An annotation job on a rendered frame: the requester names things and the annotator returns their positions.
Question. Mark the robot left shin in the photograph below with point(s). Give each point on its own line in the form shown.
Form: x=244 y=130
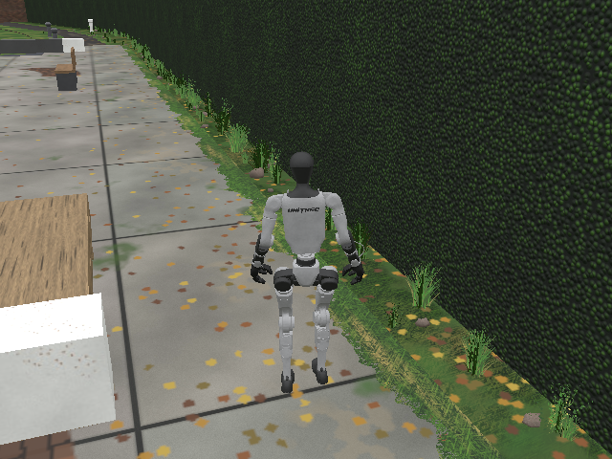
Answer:
x=286 y=349

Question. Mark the robot right thigh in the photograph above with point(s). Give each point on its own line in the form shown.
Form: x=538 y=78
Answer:
x=328 y=282

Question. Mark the robot right hand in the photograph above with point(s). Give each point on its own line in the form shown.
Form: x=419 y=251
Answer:
x=358 y=270

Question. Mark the right robot upper arm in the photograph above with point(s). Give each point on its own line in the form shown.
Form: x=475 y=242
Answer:
x=333 y=201

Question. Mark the left robot forearm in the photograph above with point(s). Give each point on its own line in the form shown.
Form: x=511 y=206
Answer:
x=259 y=253

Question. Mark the robot left hand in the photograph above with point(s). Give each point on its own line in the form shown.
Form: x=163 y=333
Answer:
x=264 y=270

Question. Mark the right robot forearm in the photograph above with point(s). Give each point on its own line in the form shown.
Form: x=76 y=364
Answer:
x=351 y=251

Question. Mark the left robot upper arm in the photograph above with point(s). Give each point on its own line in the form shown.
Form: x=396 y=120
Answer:
x=273 y=204

